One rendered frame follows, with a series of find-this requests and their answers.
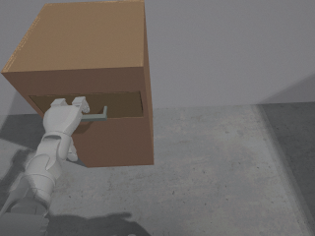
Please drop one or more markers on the robot left hand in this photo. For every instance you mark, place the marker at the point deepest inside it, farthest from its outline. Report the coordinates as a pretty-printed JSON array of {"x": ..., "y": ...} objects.
[{"x": 64, "y": 118}]

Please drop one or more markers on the handle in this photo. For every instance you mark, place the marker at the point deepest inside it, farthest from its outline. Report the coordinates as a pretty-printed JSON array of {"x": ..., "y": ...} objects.
[{"x": 95, "y": 117}]

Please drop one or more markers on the robot left upper arm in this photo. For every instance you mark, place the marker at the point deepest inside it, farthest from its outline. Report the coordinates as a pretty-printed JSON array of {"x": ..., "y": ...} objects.
[{"x": 22, "y": 224}]

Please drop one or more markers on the robot left forearm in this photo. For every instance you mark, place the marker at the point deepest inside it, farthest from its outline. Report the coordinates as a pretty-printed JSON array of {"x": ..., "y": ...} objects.
[{"x": 33, "y": 193}]

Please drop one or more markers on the drawer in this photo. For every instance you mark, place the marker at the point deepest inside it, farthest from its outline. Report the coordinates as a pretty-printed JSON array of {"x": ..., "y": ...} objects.
[{"x": 120, "y": 104}]

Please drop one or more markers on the cabinet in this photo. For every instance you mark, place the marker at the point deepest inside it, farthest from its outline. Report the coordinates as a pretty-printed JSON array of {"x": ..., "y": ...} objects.
[{"x": 91, "y": 47}]

